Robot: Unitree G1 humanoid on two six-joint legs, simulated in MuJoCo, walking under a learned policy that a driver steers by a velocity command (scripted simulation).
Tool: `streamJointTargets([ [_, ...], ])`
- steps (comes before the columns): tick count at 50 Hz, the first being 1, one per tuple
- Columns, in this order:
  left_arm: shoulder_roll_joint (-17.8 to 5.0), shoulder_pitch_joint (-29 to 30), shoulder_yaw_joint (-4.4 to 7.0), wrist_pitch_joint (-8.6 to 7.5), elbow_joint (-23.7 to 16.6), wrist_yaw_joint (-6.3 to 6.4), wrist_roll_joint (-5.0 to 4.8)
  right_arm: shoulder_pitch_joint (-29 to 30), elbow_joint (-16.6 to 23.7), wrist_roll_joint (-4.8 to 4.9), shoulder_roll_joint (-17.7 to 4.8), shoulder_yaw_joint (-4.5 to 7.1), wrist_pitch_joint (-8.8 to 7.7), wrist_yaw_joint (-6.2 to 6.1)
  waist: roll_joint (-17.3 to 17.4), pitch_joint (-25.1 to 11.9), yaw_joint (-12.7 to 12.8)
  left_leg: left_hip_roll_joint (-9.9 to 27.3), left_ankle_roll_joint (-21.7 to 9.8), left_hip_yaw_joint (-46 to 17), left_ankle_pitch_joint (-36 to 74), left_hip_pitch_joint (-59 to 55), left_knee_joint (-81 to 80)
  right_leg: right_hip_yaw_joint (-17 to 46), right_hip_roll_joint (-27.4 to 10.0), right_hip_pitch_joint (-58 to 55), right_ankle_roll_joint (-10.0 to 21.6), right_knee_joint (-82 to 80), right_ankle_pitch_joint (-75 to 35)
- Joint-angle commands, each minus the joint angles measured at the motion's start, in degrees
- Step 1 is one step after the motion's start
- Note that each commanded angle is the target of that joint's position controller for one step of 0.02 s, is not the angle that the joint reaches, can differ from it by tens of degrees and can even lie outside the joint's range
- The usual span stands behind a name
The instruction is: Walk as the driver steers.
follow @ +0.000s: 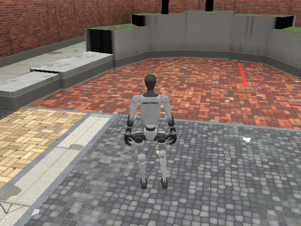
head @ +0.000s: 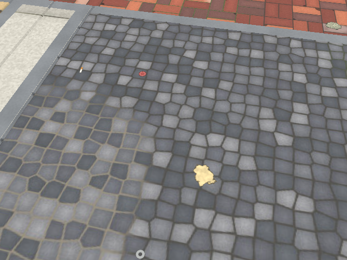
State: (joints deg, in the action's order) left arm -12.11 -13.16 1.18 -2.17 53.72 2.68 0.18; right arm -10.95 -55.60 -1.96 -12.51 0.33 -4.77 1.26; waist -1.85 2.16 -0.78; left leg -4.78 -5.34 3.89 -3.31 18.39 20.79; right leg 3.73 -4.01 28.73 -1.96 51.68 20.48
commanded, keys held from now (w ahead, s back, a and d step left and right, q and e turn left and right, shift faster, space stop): no key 0.74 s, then w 0.26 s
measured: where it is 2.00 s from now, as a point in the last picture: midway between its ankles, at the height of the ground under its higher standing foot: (191, 218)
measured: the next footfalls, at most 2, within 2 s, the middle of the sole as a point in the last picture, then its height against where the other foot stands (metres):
right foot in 0.12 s outside the picture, level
right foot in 1.52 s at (211, 246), level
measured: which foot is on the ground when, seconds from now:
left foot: down 0.00-1.00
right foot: up 0.00-0.10, down 0.12-1.00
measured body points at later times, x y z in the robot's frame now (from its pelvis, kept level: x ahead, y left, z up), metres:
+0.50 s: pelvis +0.07 -0.03 +0.00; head +0.09 -0.03 +0.45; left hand +0.09 +0.20 -0.15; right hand +0.11 -0.27 -0.15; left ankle +0.08 +0.07 -0.74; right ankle +0.07 -0.14 -0.74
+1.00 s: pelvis +0.12 -0.02 -0.01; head +0.12 -0.01 +0.44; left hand +0.08 +0.22 -0.17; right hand +0.15 -0.26 -0.16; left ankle +0.10 +0.07 -0.73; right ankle +0.06 -0.14 -0.74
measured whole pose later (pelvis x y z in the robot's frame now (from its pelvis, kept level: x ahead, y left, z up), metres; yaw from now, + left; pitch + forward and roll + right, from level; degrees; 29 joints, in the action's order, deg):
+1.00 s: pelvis +0.12 -0.02 -0.01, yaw +1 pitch +0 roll +0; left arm -10.5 -22.7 3.1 -4.9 62.3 1.1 -1.8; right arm -16.3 -62.5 1.8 -10.4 1.6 -5.2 -0.3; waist -0.8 -0.5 0.3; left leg -0.9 -6.3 2.1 -24.1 16.4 39.6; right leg -0.1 0.2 10.5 1.6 34.1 24.0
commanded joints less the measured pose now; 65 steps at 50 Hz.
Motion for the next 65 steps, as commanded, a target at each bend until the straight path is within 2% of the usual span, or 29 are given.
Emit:
streamJointTargets([
  [1,-2.81,-9.46,0.66,2.00,1.06,0.50,0.23,3.29,3.46,0.59,-8.11,1.62,0.04,-1.20,7.14,-7.72,2.80,15.20,-9.46,-10.33,-3.96,6.77,-9.56,-1.54,0.10,-15.72,-0.04,-8.28,-5.06],
  [3,-3.59,-7.85,1.10,2.43,0.92,0.37,0.42,3.84,3.29,1.49,-7.88,1.53,0.96,-1.73,7.29,-5.14,3.40,14.80,-7.46,-12.07,-18.85,9.56,-10.06,-2.70,1.13,-18.33,0.93,-14.14,-8.37],
  [5,-3.24,-7.21,1.23,2.39,1.31,0.27,1.20,2.32,2.43,2.05,-5.37,0.69,1.43,-2.01,5.52,-2.44,3.61,12.74,-3.79,-12.39,-27.24,10.84,-8.47,-3.07,1.43,-20.44,2.63,-20.97,-7.93],
  [6,-3.82,-7.38,1.19,2.19,1.16,0.33,1.55,0.32,1.68,2.10,-4.34,0.31,1.52,-1.98,3.30,-0.82,3.12,11.04,-1.27,-11.89,-28.84,10.88,-6.16,0.00,-1.23,-20.43,3.94,-26.03,-8.77],
  [7,-8.03,-6.02,2.07,2.02,1.27,0.56,0.91,-3.51,1.21,2.04,-5.07,0.81,1.61,-2.07,-2.48,1.35,-0.62,6.91,0.62,-8.27,-25.29,9.98,-3.37,2.26,-2.91,-16.65,5.92,-27.95,-3.83],
  [8,-7.09,-5.23,2.20,1.62,2.46,0.26,0.48,-3.69,0.81,1.90,-4.59,0.86,2.09,-2.60,-7.21,1.70,-0.96,4.57,1.81,-4.11,-19.60,2.95,-0.41,2.65,-1.86,-8.47,6.51,-31.48,7.22],
  [9,-4.86,-4.10,1.81,1.05,2.45,0.06,0.58,-3.41,0.44,1.66,-4.82,0.97,2.50,-3.02,-7.69,2.14,-0.96,4.43,2.33,-3.52,-16.25,-1.54,1.96,2.98,-1.19,-4.83,5.90,-34.12,10.81],
  [12,-3.30,-1.91,1.64,-0.36,2.51,-0.22,0.32,-4.76,-1.13,1.06,-4.36,1.01,3.21,-3.43,-4.31,0.75,-1.41,5.39,1.97,-3.86,-11.96,-4.60,2.95,1.72,-0.14,-6.13,4.10,-33.18,3.75],
  [15,-3.55,-4.07,1.78,-0.83,3.62,-0.23,-0.22,-3.98,-1.88,1.50,-3.84,0.93,2.75,-3.09,-0.65,-1.38,-0.14,5.94,1.70,-4.33,-7.84,-4.03,2.90,0.41,0.60,-11.58,4.26,-29.77,-6.71],
  [20,-3.20,-5.62,1.66,-0.42,4.74,-0.42,-0.26,-3.80,-3.03,1.96,-3.29,0.87,2.80,-2.91,1.46,-3.20,0.68,6.13,1.94,-4.32,-1.60,-5.59,4.36,-0.86,1.30,-15.07,4.68,-27.15,-15.30],
  [29,-2.18,-5.56,1.51,0.51,5.91,-0.54,-0.30,-4.37,-4.84,2.21,-3.32,1.08,3.79,-3.36,1.84,-1.66,0.57,6.39,2.27,-4.62,1.73,-7.02,5.38,-1.83,2.13,-15.90,4.52,-26.63,-18.80],
  [37,-1.64,-4.97,1.56,0.96,6.83,-0.36,-0.26,-3.56,-5.82,2.23,-3.07,1.43,4.14,-3.60,1.47,-0.48,0.55,6.48,2.46,-4.82,0.77,-7.39,4.80,-2.24,2.52,-16.15,4.24,-27.38,-17.01],
  [38,-1.07,-6.22,1.49,1.05,7.69,-0.34,-0.26,-4.73,-6.67,2.20,-2.39,1.35,4.20,-3.58,1.38,-1.89,0.58,5.76,2.32,-4.05,-5.19,-8.03,4.71,-2.90,3.15,-16.84,4.43,-27.69,-10.92],
  [40,-2.65,-6.67,2.16,1.20,7.91,-0.19,-1.00,-5.12,-7.07,2.98,-3.58,2.02,4.25,-3.63,0.84,1.34,0.62,4.28,0.79,-3.28,-26.59,-4.25,5.99,-2.63,3.85,-13.47,6.56,-27.33,10.20],
  [41,-3.06,-6.35,2.29,0.86,7.36,-0.07,-1.30,-4.72,-6.62,3.22,-3.74,2.14,3.84,-3.68,0.88,4.38,0.70,4.95,-0.13,-4.54,-33.66,-1.10,5.64,-0.95,2.84,-10.97,7.75,-28.01,17.81],
  [43,-3.05,-7.13,2.29,-0.86,6.79,-0.20,-1.93,-3.98,-5.68,3.71,-2.93,2.00,1.99,-3.39,0.55,7.95,1.14,6.66,-1.49,-6.98,-35.76,2.85,6.39,3.15,0.11,-9.17,9.90,-28.97,21.48],
  [45,-4.02,-9.88,2.67,-2.55,7.16,-0.74,-2.17,-2.40,-4.63,3.65,-2.00,1.92,-0.01,-2.65,-1.68,7.57,2.28,6.31,-1.44,-6.02,-30.24,6.96,10.97,8.90,-3.46,-13.16,12.43,-30.82,20.26],
  [48,-7.42,-13.10,3.54,-3.60,7.67,-1.54,-2.05,0.26,-2.35,3.83,0.54,1.33,-1.89,-1.33,-8.48,6.69,2.38,4.35,-1.38,-1.80,-20.97,13.00,21.19,24.87,-13.64,-19.71,18.00,-37.23,15.89],
  [50,-6.78,-10.12,3.30,-3.74,6.38,-1.84,-2.04,-2.17,-2.85,3.92,-0.63,1.68,-2.50,-0.77,-6.38,5.46,-0.10,4.98,-2.40,-2.00,-20.64,9.15,17.76,21.12,-13.13,-19.16,16.31,-34.21,4.87],
  [52,-6.72,-1.78,3.04,-3.42,3.07,-2.14,-2.23,-14.38,-7.31,3.95,-2.63,2.90,-2.39,-0.78,-2.25,2.73,-6.63,5.31,-3.69,-4.83,-16.90,-11.71,7.06,9.37,-6.13,-6.39,11.06,-25.62,-6.54],
  [53,-4.00,2.73,2.28,-4.12,0.35,-2.14,-2.42,-24.11,-10.04,3.88,-8.82,4.97,-2.30,-0.95,10.80,1.24,-10.05,13.70,-7.78,-21.40,-17.13,-24.04,-2.25,-3.54,3.63,5.38,5.83,-5.03,-14.70],
  [54,-1.86,1.58,1.71,-5.17,-0.60,-2.12,-1.95,-28.08,-10.25,3.17,-11.83,5.40,-2.37,-0.40,20.69,-1.08,-9.48,24.95,-12.84,-41.76,-9.14,-32.92,-8.54,-4.28,7.84,17.65,4.02,11.61,5.11],
  [55,-4.07,1.57,2.21,-5.65,-0.40,-2.47,-2.19,-23.40,-8.96,2.30,-6.88,3.72,-2.63,-0.42,11.75,0.83,-6.21,26.33,-12.04,-40.37,-4.80,-31.86,-6.80,0.74,4.58,22.91,5.30,20.43,7.58],
  [56,-4.04,0.55,2.20,-5.72,0.07,-2.92,-2.71,-19.49,-7.45,2.20,-4.58,2.93,-2.74,-0.34,7.29,1.87,-3.94,24.66,-10.15,-33.40,-0.17,-30.02,-6.11,1.46,2.49,24.07,6.47,23.15,2.87],
  [57,-3.87,0.52,2.35,-5.66,0.22,-2.99,-2.58,-16.85,-6.54,2.28,-4.43,2.52,-2.59,-0.05,4.41,2.03,-2.38,22.67,-8.44,-27.24,3.80,-28.40,-6.74,0.42,0.46,24.00,6.93,21.87,-2.04],
  [58,-4.70,1.53,2.93,-5.47,0.04,-2.94,-2.15,-15.64,-6.12,2.46,-3.24,1.89,-2.14,0.10,3.27,2.49,-1.65,20.50,-6.58,-21.81,8.20,-26.92,-7.49,-0.81,-1.11,23.26,7.02,19.17,-5.45],
  [60,-3.01,1.48,3.03,-4.31,0.06,-3.41,-2.33,-16.99,-6.57,1.89,-1.81,1.19,-1.10,-0.34,5.76,2.11,-1.00,17.42,-3.87,-13.86,12.56,-24.02,-8.86,-2.55,-2.02,19.79,6.38,15.87,-8.98],
  [63,-0.90,7.78,2.17,-3.01,-2.79,-3.70,-2.12,-17.06,-6.27,0.92,-3.77,1.12,-0.85,-1.59,5.76,4.59,-1.31,15.48,-3.05,-7.42,14.78,-17.87,-12.36,-4.18,-1.26,18.04,5.06,6.57,-15.93],
  [65,0.06,14.21,1.32,-2.95,-5.63,-3.85,-1.89,-16.05,-5.52,0.82,-5.09,1.15,-1.01,-2.25,5.52,6.09,-2.24,14.22,-2.00,-3.88,14.03,-13.53,-14.41,-5.70,0.14,13.75,4.96,-4.41,-21.53],
])
Keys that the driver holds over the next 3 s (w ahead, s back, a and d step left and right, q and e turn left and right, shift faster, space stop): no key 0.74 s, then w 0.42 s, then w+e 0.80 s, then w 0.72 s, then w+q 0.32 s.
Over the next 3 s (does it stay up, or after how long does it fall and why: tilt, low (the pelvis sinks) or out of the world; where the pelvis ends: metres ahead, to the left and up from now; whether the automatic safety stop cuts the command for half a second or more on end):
stays up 1.09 -0.30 -0.01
